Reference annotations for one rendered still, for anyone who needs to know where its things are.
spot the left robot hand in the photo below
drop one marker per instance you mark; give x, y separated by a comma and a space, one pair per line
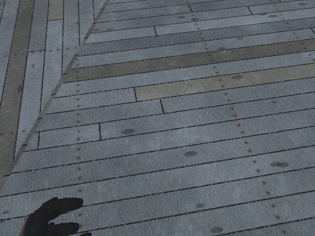
36, 224

